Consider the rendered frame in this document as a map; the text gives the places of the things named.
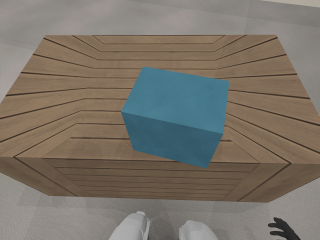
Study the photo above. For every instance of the carton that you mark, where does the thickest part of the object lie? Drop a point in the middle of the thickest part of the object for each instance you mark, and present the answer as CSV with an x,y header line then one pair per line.
x,y
176,116

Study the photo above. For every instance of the robot right thigh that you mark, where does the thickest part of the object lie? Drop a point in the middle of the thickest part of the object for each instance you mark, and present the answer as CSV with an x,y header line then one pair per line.
x,y
194,230

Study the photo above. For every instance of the pedestal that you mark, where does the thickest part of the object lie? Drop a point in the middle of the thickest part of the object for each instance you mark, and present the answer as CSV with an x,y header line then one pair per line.
x,y
62,131

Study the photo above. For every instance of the robot left thigh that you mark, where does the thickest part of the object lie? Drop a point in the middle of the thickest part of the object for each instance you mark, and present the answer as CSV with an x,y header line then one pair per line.
x,y
136,226

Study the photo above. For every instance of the right robot hand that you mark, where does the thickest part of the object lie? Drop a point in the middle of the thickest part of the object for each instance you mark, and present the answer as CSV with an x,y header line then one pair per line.
x,y
288,233

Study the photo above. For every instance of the robot thigh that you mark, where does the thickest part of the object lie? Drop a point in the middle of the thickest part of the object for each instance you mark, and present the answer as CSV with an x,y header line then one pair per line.
x,y
194,230
136,226

